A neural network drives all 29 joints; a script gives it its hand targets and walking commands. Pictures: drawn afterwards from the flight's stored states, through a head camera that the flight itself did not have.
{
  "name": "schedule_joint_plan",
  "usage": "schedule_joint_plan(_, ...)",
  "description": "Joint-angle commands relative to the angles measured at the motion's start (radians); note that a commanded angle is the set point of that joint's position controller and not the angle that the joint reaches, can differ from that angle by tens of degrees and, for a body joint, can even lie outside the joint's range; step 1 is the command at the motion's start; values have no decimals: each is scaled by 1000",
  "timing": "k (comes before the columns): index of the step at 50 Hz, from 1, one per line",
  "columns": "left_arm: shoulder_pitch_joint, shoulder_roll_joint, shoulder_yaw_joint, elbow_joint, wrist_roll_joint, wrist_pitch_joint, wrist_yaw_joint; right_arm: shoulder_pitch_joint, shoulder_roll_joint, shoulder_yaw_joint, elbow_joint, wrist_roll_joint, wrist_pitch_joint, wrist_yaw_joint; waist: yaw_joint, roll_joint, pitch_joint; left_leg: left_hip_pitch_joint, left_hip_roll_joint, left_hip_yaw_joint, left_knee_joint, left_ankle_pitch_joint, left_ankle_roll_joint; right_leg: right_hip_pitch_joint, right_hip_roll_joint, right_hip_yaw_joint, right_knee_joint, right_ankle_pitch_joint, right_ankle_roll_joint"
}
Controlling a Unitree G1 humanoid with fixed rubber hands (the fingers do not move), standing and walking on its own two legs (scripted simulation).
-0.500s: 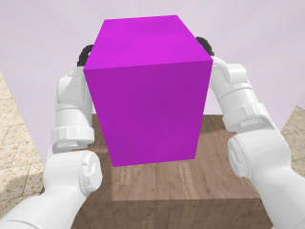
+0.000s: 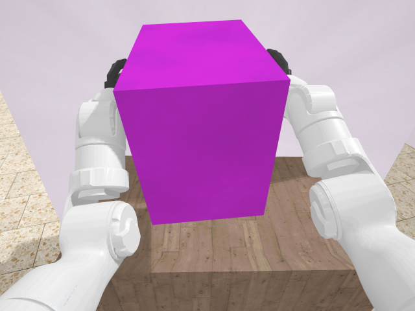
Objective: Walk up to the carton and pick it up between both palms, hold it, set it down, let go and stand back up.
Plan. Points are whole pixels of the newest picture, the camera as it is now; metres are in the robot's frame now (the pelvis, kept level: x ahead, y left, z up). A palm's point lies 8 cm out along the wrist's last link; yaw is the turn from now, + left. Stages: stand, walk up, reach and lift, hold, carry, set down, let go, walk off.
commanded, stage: hold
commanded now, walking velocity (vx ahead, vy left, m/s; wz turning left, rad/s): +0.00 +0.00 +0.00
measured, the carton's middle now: (200, 114) +0.37 +0.00 +0.26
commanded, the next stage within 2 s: none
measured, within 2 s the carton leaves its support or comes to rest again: neither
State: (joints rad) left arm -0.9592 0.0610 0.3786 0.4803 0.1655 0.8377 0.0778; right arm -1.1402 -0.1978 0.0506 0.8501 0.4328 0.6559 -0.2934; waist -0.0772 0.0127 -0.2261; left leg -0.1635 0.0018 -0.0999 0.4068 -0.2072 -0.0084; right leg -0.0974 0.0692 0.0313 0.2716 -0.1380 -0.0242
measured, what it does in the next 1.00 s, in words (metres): stands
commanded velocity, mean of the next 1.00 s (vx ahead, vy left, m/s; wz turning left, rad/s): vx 0.00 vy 0.00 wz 0.00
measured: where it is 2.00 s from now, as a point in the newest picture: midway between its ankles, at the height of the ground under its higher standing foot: outside the picture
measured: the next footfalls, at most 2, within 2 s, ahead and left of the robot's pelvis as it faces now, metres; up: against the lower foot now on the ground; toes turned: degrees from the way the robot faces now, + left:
none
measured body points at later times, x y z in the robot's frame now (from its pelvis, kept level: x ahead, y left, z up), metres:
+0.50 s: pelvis +0.00 +0.01 +0.00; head -0.10 +0.02 +0.44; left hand +0.39 +0.15 +0.29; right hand +0.38 -0.14 +0.32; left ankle +0.01 +0.12 -0.75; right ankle +0.01 -0.11 -0.75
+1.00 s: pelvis +0.00 +0.00 +0.00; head -0.09 +0.02 +0.44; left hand +0.39 +0.15 +0.28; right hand +0.38 -0.15 +0.30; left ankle +0.01 +0.12 -0.75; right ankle +0.01 -0.11 -0.75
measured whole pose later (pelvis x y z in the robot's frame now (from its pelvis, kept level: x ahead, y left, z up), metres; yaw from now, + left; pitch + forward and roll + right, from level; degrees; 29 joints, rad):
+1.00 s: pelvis +0.00 +0.00 +0.00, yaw +1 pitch -2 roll -2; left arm -0.92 0.07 0.35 0.45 0.15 0.84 0.08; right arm -1.08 -0.19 0.06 0.80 0.46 0.66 -0.31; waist -0.10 0.02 -0.20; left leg -0.15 -0.01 -0.11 0.41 -0.21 0.00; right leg -0.08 0.06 0.03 0.27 -0.14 -0.02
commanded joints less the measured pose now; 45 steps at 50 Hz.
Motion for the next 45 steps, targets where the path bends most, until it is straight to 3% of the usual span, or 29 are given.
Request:
schedule_joint_plan(1, -900, -586, -371, -116, -146, -78, -160, -824, 737, 148, -361, 164, -37, 113, -10, 13, -299, 66, -34, 23, -39, 188, -29, 116, -11, 10, -9, 246, 73)
schedule_joint_plan(10, -929, -607, -397, -126, -167, -90, -157, -816, 733, 132, -339, 156, -34, 117, -31, 42, -302, 50, -30, 20, -47, 160, -37, 100, -9, 9, -10, 188, 64)
schedule_joint_plan(15, -932, -604, -383, -114, -160, -92, -153, -835, 732, 130, -328, 153, -36, 125, -14, 42, -304, 45, -28, 19, -46, 171, -36, 100, -2, 5, -9, 165, 57)
schedule_joint_plan(19, -946, -617, -400, -132, -167, -94, -142, -820, 717, 127, -303, 163, -31, 133, -22, 64, -307, 56, -22, 14, -43, 195, -50, 90, 5, 4, -5, 160, 50)
schedule_joint_plan(22, -939, -607, -381, -122, -158, -94, -138, -822, 725, 132, -295, 163, -32, 139, -2, 43, -305, 51, -21, 16, -45, 193, -43, 86, 9, 0, -6, 139, 48)
schedule_joint_plan(27, -931, -613, -401, -168, -172, -90, -135, -828, 729, 156, -349, 186, -35, 135, -2, 43, -356, 80, -24, 14, -21, 274, -49, 120, 14, 2, 6, 228, 53)
schedule_joint_plan(31, -913, -607, -395, -156, -156, -81, -144, -791, 713, 140, -321, 174, -27, 130, -16, 48, -296, 71, -23, 15, -33, 247, -52, 108, 8, 4, -3, 221, 52)
schedule_joint_plan(32, -857, -548, -336, -35, -97, -66, -156, -668, 627, 63, -102, 120, 7, 131, -45, 75, -104, 25, -17, 28, -81, 122, -65, 57, -8, 17, -28, 95, 40)
schedule_joint_plan(33, -863, -568, -336, -62, -104, -69, -175, -727, 675, 62, -143, 105, -15, 142, -28, 45, -136, -4, -18, 25, -94, 83, -57, 89, -11, 9, -24, 54, 41)
schedule_joint_plan(34, -883, -551, -339, -60, -103, -71, -181, -719, 666, 48, -137, 97, -17, 146, -36, 59, -144, -1, -18, 28, -94, 91, -57, 88, -8, 11, -21, 71, 35)
schedule_joint_plan(35, -879, -595, -360, -82, -125, -79, -185, -749, 670, 59, -187, 113, -25, 145, -22, 71, -189, 1, -19, 18, -90, 97, -59, 108, -13, 19, -24, 73, 34)
schedule_joint_plan(38, -987, -613, -440, -212, -208, -105, -155, -837, 760, 138, -342, 198, -42, 137, -29, 69, -389, 82, -37, 19, -17, 275, -63, 142, 6, 1, 12, 267, 65)
schedule_joint_plan(41, -959, -602, -447, -248, -211, -106, -140, -835, 783, 198, -437, 227, -38, 121, -23, 38, -437, 139, -50, 22, 16, 362, -52, 160, 13, -12, 29, 389, 89)
schedule_joint_plan(45, -857, -581, -407, -186, -165, -86, -148, -769, 755, 195, -409, 194, -19, 108, -22, 2, -337, 107, -46, 16, -26, 253, -30, 153, 3, -6, 8, 298, 89)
